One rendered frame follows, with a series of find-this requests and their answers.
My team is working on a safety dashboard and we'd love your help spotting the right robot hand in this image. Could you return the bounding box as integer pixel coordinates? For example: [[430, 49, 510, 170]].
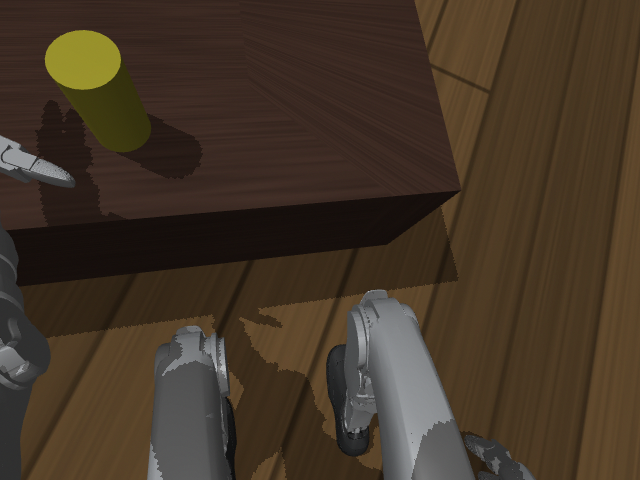
[[464, 435, 536, 480]]

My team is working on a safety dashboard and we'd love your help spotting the right robot foot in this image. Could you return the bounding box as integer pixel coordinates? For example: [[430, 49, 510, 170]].
[[326, 344, 369, 457]]

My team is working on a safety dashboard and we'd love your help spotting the left robot arm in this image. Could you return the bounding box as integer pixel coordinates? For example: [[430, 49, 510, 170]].
[[0, 221, 51, 480]]

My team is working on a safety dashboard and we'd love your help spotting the can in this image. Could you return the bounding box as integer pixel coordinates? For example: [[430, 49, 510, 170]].
[[45, 30, 151, 152]]

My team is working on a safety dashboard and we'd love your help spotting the left robot hand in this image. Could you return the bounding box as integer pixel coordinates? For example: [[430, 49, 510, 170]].
[[0, 135, 76, 188]]

